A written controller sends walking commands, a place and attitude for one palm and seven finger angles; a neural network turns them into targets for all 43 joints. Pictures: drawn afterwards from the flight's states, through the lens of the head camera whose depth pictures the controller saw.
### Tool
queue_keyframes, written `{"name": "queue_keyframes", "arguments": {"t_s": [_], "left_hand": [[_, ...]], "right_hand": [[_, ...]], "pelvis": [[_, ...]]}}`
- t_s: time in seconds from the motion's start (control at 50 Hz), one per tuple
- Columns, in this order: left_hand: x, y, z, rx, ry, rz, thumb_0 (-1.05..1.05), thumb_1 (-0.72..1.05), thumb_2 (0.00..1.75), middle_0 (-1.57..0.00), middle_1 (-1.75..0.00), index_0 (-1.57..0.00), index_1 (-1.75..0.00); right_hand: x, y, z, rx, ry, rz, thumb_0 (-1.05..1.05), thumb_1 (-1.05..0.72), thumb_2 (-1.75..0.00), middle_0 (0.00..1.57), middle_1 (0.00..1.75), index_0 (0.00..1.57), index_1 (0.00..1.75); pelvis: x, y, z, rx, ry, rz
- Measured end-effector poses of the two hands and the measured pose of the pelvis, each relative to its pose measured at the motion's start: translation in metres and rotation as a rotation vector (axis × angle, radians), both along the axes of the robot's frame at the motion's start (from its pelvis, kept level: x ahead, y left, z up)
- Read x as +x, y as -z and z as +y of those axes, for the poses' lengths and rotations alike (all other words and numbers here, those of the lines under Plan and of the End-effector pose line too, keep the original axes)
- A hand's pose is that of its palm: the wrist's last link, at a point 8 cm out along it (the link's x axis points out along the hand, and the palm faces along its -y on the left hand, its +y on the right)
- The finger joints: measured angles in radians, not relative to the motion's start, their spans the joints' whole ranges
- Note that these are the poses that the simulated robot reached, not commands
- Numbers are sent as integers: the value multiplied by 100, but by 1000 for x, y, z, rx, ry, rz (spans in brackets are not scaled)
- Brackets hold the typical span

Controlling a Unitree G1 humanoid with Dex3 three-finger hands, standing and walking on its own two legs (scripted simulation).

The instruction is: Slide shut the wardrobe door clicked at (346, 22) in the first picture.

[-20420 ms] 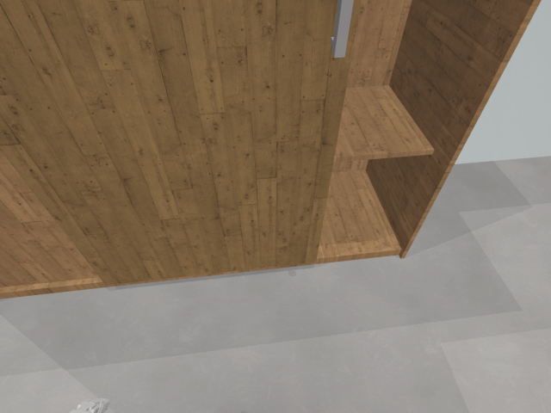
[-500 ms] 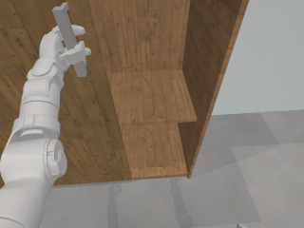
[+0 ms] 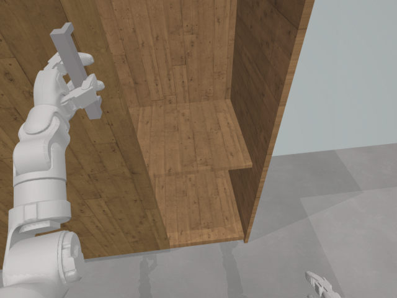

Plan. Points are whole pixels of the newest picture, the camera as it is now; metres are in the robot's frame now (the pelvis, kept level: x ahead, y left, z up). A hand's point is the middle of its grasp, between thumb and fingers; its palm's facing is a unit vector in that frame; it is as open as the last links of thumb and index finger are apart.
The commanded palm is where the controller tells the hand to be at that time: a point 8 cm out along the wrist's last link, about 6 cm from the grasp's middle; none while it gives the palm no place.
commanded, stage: tug the door sideways, standing still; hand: left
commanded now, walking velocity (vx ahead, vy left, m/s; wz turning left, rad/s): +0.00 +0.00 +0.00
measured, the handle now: (82, 73) +0.47 +0.22 +0.25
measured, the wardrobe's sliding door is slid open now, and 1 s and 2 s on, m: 0.38 0.37 0.11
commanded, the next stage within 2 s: step sideways, sliding the door along in 0.42 s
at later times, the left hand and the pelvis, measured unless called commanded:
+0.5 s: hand (96, 89) +0.42 +0.18 +0.24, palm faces +0.21 -0.98 -0.04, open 5.9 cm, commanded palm +0.40 +0.18 +0.25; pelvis +0.00 +0.00 +0.00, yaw +7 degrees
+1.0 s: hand (105, 90) +0.43 +0.17 +0.23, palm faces +0.34 -0.94 -0.09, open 6.2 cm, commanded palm +0.41 +0.18 +0.24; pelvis -0.01 -0.04 -0.01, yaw +7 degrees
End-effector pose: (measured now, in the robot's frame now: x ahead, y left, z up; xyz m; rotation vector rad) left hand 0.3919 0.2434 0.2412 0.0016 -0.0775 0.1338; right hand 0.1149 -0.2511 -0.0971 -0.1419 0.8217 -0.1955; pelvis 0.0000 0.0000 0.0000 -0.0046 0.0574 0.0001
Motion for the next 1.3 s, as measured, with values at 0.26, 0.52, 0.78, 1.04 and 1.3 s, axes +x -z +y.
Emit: {"name": "queue_keyframes", "arguments": {"t_s": [0.26, 0.52, 0.78, 1.04, 1.3], "left_hand": [[-2, -5, -3, 14, -64, 58, 2, 73, 81, -37, -140, -34, -140], [-3, -4, -13, 38, -73, 55, 1, 76, 80, -34, -140, -27, -140], [3, 5, -16, 217, -116, -154, -5, 69, 83, -43, -140, -23, -139], [6, 10, -26, 141, -197, -224, -2, 73, 86, -45, -140, -20, -137], [9, 11, -56, 176, -260, -238, -4, 72, 86, -45, -140, -19, -133]], "right_hand": [[68, 0, 23, -17, -172, -22, 1, -90, -89, 20, 30, 20, 30], [55, 11, 54, 29, -245, 0, 1, -90, -89, 21, 30, 20, 30], [-15, 35, 20, 16, -88, 134, 1, -90, -89, 21, 30, 20, 30], [-5, 43, -31, -77, -149, 265, 2, -90, -89, 20, 30, 20, 30], [128, 33, -12, 95, -368, 42, 1, -90, -89, 20, 30, 20, 30]], "pelvis": [[7, 1, -2, -7, -88, 4], [-5, 4, 4, -9, -130, 0], [-27, 15, -9, 9, -35, -46], [-10, 22, -41, 5, -118, -84], [30, 28, -111, -12, -155, -156]]}}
